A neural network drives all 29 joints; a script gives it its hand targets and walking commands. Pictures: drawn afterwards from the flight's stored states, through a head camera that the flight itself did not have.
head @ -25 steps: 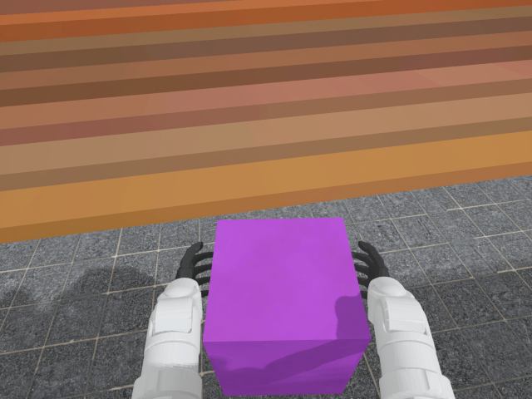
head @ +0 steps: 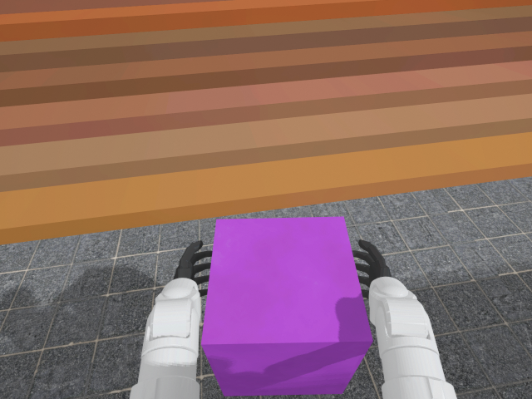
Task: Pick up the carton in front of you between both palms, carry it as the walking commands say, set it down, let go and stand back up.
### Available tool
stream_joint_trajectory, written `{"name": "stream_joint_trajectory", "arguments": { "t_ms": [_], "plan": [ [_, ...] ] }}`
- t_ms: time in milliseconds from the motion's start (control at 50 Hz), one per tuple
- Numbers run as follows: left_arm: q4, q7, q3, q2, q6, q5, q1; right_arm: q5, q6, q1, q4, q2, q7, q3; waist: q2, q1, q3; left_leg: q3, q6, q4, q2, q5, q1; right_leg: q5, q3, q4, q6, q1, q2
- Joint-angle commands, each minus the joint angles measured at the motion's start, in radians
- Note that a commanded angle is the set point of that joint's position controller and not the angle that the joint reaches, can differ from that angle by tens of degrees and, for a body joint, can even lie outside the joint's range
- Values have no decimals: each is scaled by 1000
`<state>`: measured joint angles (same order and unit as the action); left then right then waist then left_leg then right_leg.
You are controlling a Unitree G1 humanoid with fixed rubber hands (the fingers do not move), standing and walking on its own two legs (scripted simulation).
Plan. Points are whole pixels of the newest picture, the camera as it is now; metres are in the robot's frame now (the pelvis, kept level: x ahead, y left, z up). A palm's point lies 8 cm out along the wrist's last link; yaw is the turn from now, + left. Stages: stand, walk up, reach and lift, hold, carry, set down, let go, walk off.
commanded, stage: reach and lift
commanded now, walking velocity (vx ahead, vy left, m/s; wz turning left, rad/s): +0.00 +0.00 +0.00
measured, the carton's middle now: (281, 309) +0.29 +0.00 -0.04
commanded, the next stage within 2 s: hold in 0.26 s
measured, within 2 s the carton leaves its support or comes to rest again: neither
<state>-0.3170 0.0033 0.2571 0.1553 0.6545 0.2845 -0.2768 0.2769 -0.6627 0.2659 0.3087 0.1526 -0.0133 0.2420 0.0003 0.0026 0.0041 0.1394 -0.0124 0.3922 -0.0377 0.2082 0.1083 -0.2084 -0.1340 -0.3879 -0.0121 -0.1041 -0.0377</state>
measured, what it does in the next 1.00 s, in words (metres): stands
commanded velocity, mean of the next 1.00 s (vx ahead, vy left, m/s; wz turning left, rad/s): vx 0.00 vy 0.00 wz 0.00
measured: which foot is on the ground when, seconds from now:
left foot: down 0.00-1.00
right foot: down 0.00-1.00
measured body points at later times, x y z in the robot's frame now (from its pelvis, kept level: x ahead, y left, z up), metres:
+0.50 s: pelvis +0.00 +0.00 +0.00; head -0.05 +0.00 +0.45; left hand +0.30 +0.15 +0.05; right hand +0.29 -0.15 +0.04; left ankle +0.01 +0.13 -0.74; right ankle +0.01 -0.13 -0.74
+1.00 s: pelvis -0.01 +0.00 +0.00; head -0.05 +0.00 +0.45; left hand +0.30 +0.15 +0.05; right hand +0.30 -0.15 +0.04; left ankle +0.01 +0.13 -0.74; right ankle +0.01 -0.13 -0.74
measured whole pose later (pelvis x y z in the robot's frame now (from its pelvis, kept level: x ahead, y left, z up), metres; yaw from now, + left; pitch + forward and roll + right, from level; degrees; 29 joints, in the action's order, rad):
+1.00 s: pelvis -0.01 +0.00 +0.00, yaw +0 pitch -7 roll +0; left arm -0.25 0.01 0.26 0.16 0.75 0.29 -0.29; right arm 0.28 -0.76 0.29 0.24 0.16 -0.02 0.24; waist 0.00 0.00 -0.02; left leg 0.13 -0.01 0.37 -0.03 0.19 0.05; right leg -0.19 -0.13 -0.36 -0.01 -0.04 -0.04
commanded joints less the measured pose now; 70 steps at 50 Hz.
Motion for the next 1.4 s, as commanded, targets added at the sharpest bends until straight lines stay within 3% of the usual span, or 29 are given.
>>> {"name": "stream_joint_trajectory", "arguments": {
  "t_ms": [0,220,340,460,720,1300,1320,1360,1380],
  "plan": [
    [18,240,-550,938,-11,-242,-433,-239,22,454,-38,926,-227,-543,2,0,246,-70,-10,-51,-63,-232,-69,239,66,48,-9,82,-61],
    [60,236,-560,932,16,-252,-417,-250,-4,441,-84,910,-225,-554,3,2,226,-66,-12,-64,-63,-238,-81,238,65,60,-10,93,-63],
    [148,228,-622,926,53,-291,-419,-291,-41,450,-170,915,-219,-622,2,-4,258,-62,-16,-75,-62,-285,-122,281,62,72,-15,130,-63],
    [88,231,-549,881,88,-249,-433,-245,-75,453,-103,871,-218,-539,4,1,128,-75,-8,-99,-57,-114,-75,115,69,94,-4,78,-57],
    [58,242,-545,910,76,-249,-530,-248,-64,554,-75,906,-227,-543,0,-2,174,-79,-6,-83,-54,-70,-71,71,74,80,-2,76,-53],
    [126,231,-566,891,84,-262,-438,-261,-72,458,-140,888,-216,-560,2,-1,192,-72,-11,-85,-58,-205,-107,210,66,83,-8,118,-58],
    [128,232,-578,901,90,-275,-458,-269,-76,484,-144,892,-218,-569,0,-2,197,-45,10,-2,112,-58,12,62,43,-2,6,-9,117],
    [157,229,-611,904,93,-295,-461,-289,-79,485,-171,905,-216,-595,5,-3,190,-2,23,-51,104,374,98,-368,5,37,20,-109,99],
    [185,226,-633,906,97,-310,-478,-304,-84,499,-197,906,-212,-619,8,-2,172,0,32,-53,103,496,138,-484,7,32,25,-150,92]
  ]
}}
